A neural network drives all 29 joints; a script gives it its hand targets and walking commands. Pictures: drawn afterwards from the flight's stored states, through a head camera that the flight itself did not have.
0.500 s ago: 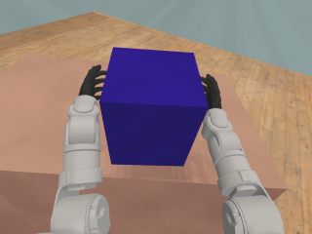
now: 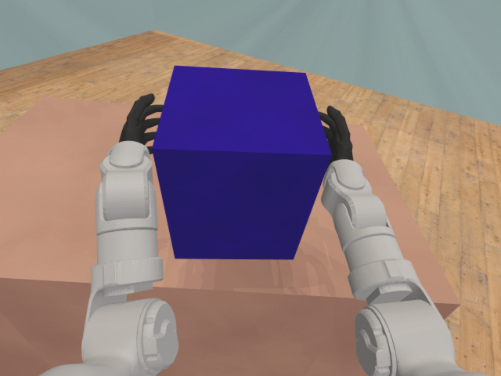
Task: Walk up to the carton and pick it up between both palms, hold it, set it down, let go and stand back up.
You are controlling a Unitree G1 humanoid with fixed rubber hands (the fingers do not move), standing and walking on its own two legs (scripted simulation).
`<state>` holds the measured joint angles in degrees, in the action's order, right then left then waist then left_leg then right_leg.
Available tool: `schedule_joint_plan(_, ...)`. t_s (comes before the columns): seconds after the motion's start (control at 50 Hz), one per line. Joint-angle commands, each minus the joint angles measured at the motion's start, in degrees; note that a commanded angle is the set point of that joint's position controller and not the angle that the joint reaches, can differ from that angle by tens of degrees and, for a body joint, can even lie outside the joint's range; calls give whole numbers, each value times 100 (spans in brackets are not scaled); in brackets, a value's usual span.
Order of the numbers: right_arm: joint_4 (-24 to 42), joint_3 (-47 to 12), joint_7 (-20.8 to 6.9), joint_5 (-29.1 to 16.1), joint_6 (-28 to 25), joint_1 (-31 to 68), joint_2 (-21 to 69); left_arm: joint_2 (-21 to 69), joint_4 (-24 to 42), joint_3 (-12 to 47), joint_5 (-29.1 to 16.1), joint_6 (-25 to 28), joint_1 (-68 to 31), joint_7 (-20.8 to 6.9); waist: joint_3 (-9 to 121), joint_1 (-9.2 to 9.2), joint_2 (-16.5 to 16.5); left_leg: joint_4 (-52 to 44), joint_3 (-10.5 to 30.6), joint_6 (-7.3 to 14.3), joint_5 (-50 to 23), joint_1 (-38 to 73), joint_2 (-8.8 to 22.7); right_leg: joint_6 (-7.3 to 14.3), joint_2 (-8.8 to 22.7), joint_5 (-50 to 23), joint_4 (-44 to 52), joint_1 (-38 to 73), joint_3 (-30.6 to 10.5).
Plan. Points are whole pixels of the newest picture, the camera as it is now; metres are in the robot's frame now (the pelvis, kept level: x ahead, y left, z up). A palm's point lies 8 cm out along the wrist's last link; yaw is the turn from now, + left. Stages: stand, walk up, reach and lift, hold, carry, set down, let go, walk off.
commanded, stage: reach and lift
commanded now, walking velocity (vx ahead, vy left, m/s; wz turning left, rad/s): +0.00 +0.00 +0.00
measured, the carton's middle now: (237, 169) +0.41 +0.00 +0.16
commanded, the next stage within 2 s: hold in 0.60 s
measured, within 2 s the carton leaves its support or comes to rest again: neither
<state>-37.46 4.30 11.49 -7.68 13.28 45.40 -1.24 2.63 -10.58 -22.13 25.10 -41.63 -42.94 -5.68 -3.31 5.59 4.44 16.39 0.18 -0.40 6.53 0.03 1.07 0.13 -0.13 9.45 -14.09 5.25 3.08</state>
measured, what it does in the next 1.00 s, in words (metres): stands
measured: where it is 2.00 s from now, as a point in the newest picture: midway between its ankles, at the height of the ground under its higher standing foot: outside the picture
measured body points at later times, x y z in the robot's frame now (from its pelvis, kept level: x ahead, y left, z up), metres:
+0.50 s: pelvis +0.01 +0.00 +0.00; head -0.05 +0.03 +0.44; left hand +0.39 +0.15 +0.24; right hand +0.39 -0.15 +0.24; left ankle +0.04 +0.12 -0.75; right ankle +0.00 -0.11 -0.75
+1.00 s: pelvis +0.00 -0.01 +0.00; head -0.08 +0.02 +0.44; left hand +0.39 +0.15 +0.27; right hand +0.39 -0.15 +0.28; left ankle +0.04 +0.12 -0.75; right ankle +0.00 -0.11 -0.75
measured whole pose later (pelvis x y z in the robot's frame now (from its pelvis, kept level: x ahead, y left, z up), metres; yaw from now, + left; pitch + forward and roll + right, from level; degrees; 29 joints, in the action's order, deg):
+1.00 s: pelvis +0.00 -0.01 +0.00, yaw -1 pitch -8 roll +0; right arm -43.2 3.1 13.1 -12.4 24.0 56.8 -4.5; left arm -0.6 -16.7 -24.2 24.1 -48.3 -50.3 -6.0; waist 3.0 5.1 2.6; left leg 16.2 -0.5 -0.9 6.5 -1.6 1.6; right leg 0.7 -0.6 9.9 -15.4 2.6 2.4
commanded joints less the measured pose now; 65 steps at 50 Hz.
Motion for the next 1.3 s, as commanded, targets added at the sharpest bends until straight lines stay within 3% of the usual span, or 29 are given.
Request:
schedule_joint_plan(0.0,1322,-1717,-525,-400,-229,3627,2728,2511,160,2338,-827,210,-2857,-680,1845,54,-360,54,-405,75,-927,958,-298,-326,-249,-1049,146,-91,350)
schedule_joint_plan(0.18,1444,-1803,-493,-559,-103,3643,2680,2552,392,2528,-907,117,-2904,-664,1823,113,-477,101,-371,-20,-1139,1028,-263,-302,-283,-989,131,-139,370)
schedule_joint_plan(0.22,1410,-1712,-551,-556,-111,3910,2636,2717,572,2829,-1065,154,-3329,-548,2033,202,-795,128,-334,-112,-1096,1124,-217,-209,-318,-633,97,-435,383)
schedule_joint_plan(0.32,1080,-1673,-537,-527,79,3935,2573,2488,47,2343,-866,-34,-3090,-581,1752,37,-404,18,-426,64,-860,980,-239,-276,-310,-642,157,-350,299)
schedule_joint_plan(0.38,1168,-1742,-529,-669,111,3979,2668,2599,341,2411,-980,3,-3280,-605,2037,80,-457,110,-397,-4,-1244,1155,-238,-282,-347,-969,98,-241,306)
schedule_joint_plan(0.42,1173,-1770,-482,-721,149,3975,2650,2588,181,2342,-939,-33,-3133,-636,1966,88,-436,167,-395,-4,-1379,1192,-261,-300,-349,-1149,147,-226,289)
schedule_joint_plan(0.52,1508,-2202,-376,-1052,288,4107,2744,2525,462,2368,-998,-146,-3064,-623,2136,-69,-386,267,-396,4,-1667,1183,-307,-332,-367,-1475,90,-53,226)
schedule_joint_plan(0.54,1594,-2259,-355,-1160,324,4121,2758,2515,576,2456,-1049,-168,-3104,-628,2199,-32,-413,274,-388,-22,-1670,1166,-299,-337,-367,-1483,73,-48,212)
schedule_joint_plan(0.6,1408,-2115,-297,-1087,549,4085,2750,2441,365,2354,-1054,-261,-3250,-688,1751,14,-285,102,-428,32,-1115,940,-307,-361,-349,-1043,171,-232,179)
schedule_joint_plan(0.64,1278,-2015,-340,-1118,661,4155,2799,2465,502,2380,-1081,-290,-3528,-719,1728,-2,-414,3,-454,45,-845,746,-294,-342,-326,-723,157,-289,163)
schedule_joint_plan(0.7,1201,-1805,-400,-1033,696,4451,2813,2540,204,2385,-1134,-309,-3788,-702,1809,-11,-541,-116,-456,92,-242,509,-271,-302,-320,-94,182,-439,143)
schedule_joint_plan(0.78,860,-1649,-445,-1018,832,4492,2809,2553,64,2403,-1209,-300,-3951,-647,1877,72,-544,-134,-392,68,-238,468,-233,-263,-344,-184,148,-465,131)
schedule_joint_plan(0.92,437,-1369,-459,-964,1007,4664,2699,2373,-521,1980,-1095,-309,-4075,-816,1774,14,-422,-219,-419,99,-67,300,-267,-256,-296,-107,194,-473,65)
schedule_joint_plan(1.0,697,-1621,-409,-1272,1017,4723,2796,2445,-165,2125,-1262,-262,-4094,-809,2288,-8,-518,28,-387,-22,-834,582,-291,-280,-366,-721,98,-318,73)
schedule_joint_plan(1.02,694,-1717,-387,-1365,1052,4715,2855,2418,-88,2046,-1249,-267,-4118,-796,2254,-84,-503,82,-398,-17,-1032,619,-314,-291,-370,-900,93,-282,59)
schedule_joint_plan(1.12,880,-1967,-275,-1630,1219,4444,2766,2366,263,2164,-1308,-358,-3966,-787,2224,12,-482,162,-357,-100,-1374,829,-322,-360,-426,-1215,79,-267,81)
schedule_joint_plan(1.14,1093,-2065,-276,-1711,1194,4401,2843,2476,606,2344,-1409,-331,-4041,-767,2487,37,-534,220,-326,-152,-1578,886,-319,-362,-445,-1383,38,-188,87)
schedule_joint_plan(1.2,1291,-2114,-230,-1740,1262,4469,2817,2415,489,2369,-1427,-413,-3909,-755,2262,16,-584,247,-320,-122,-1385,798,-355,-395,-400,-1273,72,-300,50)
schedule_joint_plan(1.22,1074,-1862,-223,-1571,1293,4438,2758,2280,143,2382,-1348,-404,-3999,-805,1890,131,-289,70,-340,-94,-892,523,-340,-424,-354,-910,168,-365,97)
schedule_joint_plan(1.28,1070,-1779,-269,-1496,1275,4526,2879,2486,228,2413,-1360,-334,-4159,-836,1991,52,-518,-19,-309,-94,-656,389,-314,-328,-341,-697,135,-338,52)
